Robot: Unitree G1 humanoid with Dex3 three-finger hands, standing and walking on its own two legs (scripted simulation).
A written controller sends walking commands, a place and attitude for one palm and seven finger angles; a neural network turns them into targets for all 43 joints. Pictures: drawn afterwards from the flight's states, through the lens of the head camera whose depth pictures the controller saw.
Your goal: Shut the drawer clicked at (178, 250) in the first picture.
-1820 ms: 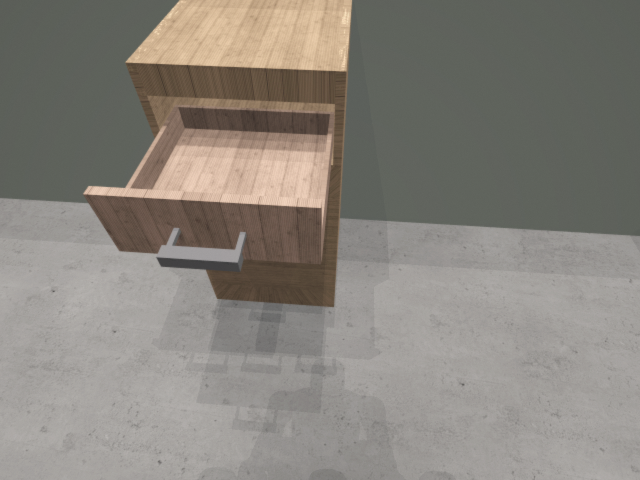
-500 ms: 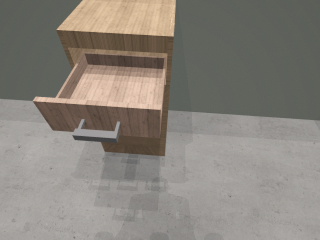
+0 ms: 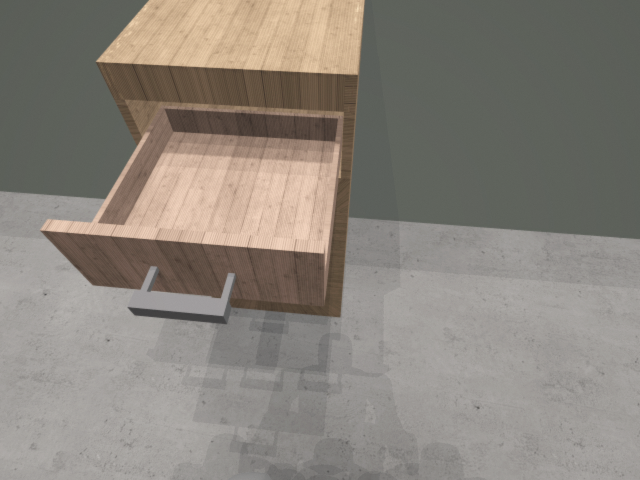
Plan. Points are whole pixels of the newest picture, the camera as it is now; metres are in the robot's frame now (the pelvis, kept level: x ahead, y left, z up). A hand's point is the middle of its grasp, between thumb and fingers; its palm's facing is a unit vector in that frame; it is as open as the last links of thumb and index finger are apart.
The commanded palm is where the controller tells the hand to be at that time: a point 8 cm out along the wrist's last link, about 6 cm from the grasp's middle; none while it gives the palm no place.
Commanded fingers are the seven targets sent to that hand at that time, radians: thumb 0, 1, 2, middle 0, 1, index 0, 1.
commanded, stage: come to a stop and stand still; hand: left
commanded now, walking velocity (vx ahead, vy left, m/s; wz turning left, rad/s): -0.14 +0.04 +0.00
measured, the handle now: (186, 292) +0.35 +0.22 -0.02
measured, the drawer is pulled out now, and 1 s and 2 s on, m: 0.30 0.30 0.30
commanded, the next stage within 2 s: look again from close up in 1.14 s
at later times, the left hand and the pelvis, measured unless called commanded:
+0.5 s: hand out of the picture +0.06 +0.18 -0.16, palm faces +0.04 -0.96 -0.29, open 7.4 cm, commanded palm none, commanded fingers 0.00 0.90 0.90 -0.20 -0.30 -0.20 -0.30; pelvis -0.01 -0.01 +0.00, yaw +0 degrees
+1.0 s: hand out of the picture -0.07 +0.17 -0.16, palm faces +0.02 -0.97 -0.22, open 7.4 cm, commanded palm none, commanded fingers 0.00 0.90 0.90 -0.20 -0.30 -0.20 -0.30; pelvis -0.06 -0.01 +0.01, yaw +0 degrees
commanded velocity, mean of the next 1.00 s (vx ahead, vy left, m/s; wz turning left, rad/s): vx -0.03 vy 0.02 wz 0.00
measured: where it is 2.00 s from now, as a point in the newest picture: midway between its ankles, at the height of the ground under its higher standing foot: outside the picture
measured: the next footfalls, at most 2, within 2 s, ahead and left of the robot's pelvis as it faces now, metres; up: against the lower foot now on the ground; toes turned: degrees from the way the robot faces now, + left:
right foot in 0.44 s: +0.01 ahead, -0.12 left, +0.00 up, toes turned +1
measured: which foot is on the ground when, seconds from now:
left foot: down 0.00-1.00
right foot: down 0.00-0.28, up 0.30-0.42, down 0.44-1.00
